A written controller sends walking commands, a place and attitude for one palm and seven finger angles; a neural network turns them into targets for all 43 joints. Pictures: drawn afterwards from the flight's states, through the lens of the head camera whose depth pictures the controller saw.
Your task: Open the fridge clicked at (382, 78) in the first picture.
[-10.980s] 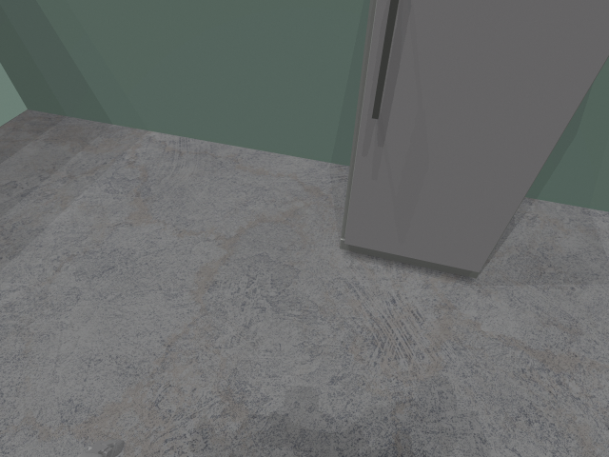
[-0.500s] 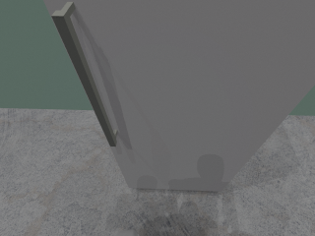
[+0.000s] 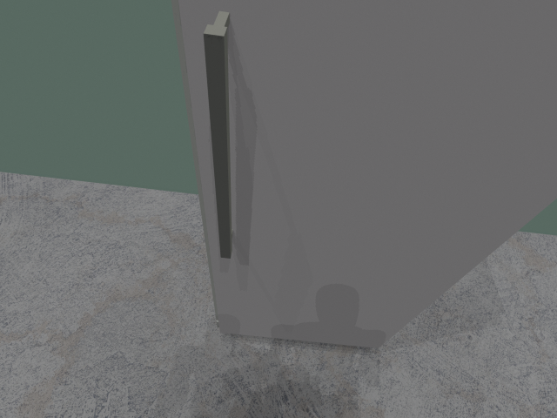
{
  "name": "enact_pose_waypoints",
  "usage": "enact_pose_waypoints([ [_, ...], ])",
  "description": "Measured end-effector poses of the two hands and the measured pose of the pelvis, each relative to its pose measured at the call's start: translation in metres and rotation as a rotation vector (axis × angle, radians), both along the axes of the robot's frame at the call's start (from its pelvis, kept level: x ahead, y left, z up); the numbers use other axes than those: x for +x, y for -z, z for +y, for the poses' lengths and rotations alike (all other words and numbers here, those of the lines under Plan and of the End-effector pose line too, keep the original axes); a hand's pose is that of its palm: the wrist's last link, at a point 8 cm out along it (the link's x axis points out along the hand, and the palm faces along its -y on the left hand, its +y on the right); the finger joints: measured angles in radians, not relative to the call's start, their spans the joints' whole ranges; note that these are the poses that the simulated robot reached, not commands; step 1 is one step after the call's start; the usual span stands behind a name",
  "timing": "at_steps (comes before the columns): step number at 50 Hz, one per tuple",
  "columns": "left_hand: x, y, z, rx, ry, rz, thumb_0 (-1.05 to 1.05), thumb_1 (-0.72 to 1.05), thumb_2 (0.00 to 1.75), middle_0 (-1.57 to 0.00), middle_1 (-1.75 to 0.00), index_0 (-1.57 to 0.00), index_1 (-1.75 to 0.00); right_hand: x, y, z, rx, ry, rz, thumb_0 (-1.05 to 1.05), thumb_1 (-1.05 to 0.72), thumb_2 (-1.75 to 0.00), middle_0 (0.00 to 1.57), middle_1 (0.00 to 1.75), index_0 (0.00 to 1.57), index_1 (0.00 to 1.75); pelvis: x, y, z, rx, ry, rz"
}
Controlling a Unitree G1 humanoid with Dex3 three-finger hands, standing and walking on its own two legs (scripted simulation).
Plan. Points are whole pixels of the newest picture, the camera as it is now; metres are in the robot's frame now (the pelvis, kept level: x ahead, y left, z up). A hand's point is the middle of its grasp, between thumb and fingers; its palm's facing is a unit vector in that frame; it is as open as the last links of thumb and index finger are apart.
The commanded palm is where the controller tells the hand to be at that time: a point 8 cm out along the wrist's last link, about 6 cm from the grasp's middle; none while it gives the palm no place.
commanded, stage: come to a stop and stand still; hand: left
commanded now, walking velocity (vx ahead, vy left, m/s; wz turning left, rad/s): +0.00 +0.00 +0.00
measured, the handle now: (225, 170) +0.40 +0.12 +0.13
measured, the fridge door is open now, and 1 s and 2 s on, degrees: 0 0 0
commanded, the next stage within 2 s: look again from close up in 0.90 s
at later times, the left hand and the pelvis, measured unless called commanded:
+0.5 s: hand out of the picture -0.09 +0.16 -0.19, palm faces +0.03 -0.99 -0.17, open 7.4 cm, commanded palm none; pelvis -0.04 +0.00 +0.00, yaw -1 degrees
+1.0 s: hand out of the picture -0.16 +0.14 -0.18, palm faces +0.08 -0.99 -0.15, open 7.4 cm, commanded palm none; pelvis -0.06 +0.01 +0.00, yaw +0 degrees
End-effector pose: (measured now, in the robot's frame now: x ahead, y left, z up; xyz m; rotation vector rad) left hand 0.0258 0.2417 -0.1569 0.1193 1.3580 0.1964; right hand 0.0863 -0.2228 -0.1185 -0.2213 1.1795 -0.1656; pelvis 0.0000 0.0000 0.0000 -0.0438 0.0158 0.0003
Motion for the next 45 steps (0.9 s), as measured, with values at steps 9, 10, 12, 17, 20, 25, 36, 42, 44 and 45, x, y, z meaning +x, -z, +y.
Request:
enact_pose_waypoints([
  [9,-0.022,-0.005,-0.003,-0.017,0.04,0.021,0.0,0.91,0.9,-0.2,-0.29,-0.2,-0.3,-0.066,0.006,-0.002,0.002,0.072,0.09,0.0,-0.93,-0.9,0.21,0.3,0.2,0.3,-0.018,-0.002,0.009,0.008,0.007,-0.008],
  [10,-0.025,-0.005,-0.005,-0.018,0.042,0.021,0.0,0.91,0.9,-0.2,-0.29,-0.2,-0.3,-0.075,0.008,-0.003,0.005,0.079,0.107,0.0,-0.92,-0.9,0.21,0.3,0.2,0.3,-0.02,-0.002,0.009,0.011,0.009,-0.009],
  [12,-0.033,-0.006,-0.008,-0.02,0.043,0.026,0.0,0.91,0.9,-0.2,-0.29,-0.2,-0.3,-0.093,0.011,-0.003,0.015,0.095,0.14,0.0,-0.92,-0.9,0.21,0.3,0.2,0.3,-0.023,-0.002,0.008,0.018,0.012,-0.009],
  [17,-0.066,-0.007,-0.017,-0.009,0.029,0.062,0.0,0.91,0.9,-0.2,-0.29,-0.2,-0.3,-0.134,0.023,-0.003,0.052,0.127,0.216,0.0,-0.91,-0.9,0.21,0.3,0.2,0.3,-0.033,0.001,0.004,0.051,0.019,-0.012],
  [20,-0.09,-0.01,-0.022,-0.011,0.012,0.099,0.0,0.91,0.9,-0.2,-0.29,-0.2,-0.3,-0.153,0.028,0.002,0.074,0.131,0.253,0.0,-0.91,-0.9,0.2,0.3,0.2,0.3,-0.037,0.001,0.003,0.04,0.01,-0.022],
  [25,-0.115,0.0,-0.029,-0.038,0.011,0.157,0.0,0.91,0.9,-0.2,-0.29,-0.2,-0.3,-0.179,0.03,0.017,0.099,0.16,0.292,0.01,-0.91,-0.9,0.2,0.3,0.2,0.3,-0.039,0.004,0.001,0.022,0.016,-0.043],
  [36,-0.137,-0.006,-0.044,-0.074,-0.035,0.17,0.0,0.91,0.9,-0.2,-0.29,-0.2,-0.3,-0.193,0.03,0.034,0.123,0.137,0.354,0.01,-0.91,-0.9,0.21,0.3,0.2,0.3,-0.051,0.002,0.008,0.04,0.007,-0.012],
  [42,-0.172,-0.009,-0.045,-0.07,-0.059,0.239,0.0,0.91,0.9,-0.2,-0.29,-0.2,-0.3,-0.166,0.032,0.028,0.111,0.123,0.265,0.01,-0.91,-0.9,0.2,0.3,0.2,0.3,-0.053,0.003,0.009,0.036,0.011,-0.021],
  [44,-0.179,-0.008,-0.046,-0.074,-0.056,0.259,0.0,0.91,0.9,-0.2,-0.29,-0.2,-0.3,-0.162,0.031,0.024,0.094,0.12,0.248,0.01,-0.92,-0.9,0.2,0.3,0.2,0.3,-0.053,0.003,0.008,0.035,0.013,-0.024],
  [45,-0.181,-0.008,-0.046,-0.076,-0.056,0.265,0.0,0.91,0.9,-0.2,-0.29,-0.2,-0.3,-0.16,0.03,0.022,0.089,0.121,0.241,0.02,-0.93,-0.9,0.2,0.3,0.2,0.3,-0.053,0.003,0.008,0.036,0.014,-0.025],
])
